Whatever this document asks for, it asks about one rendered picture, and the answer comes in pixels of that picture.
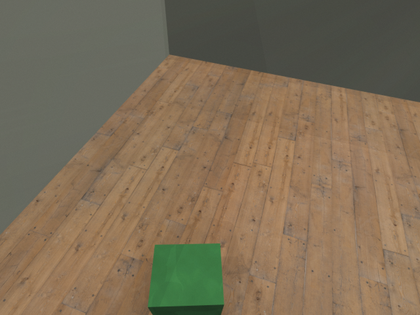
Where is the carton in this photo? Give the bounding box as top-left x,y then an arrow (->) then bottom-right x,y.
148,243 -> 224,315

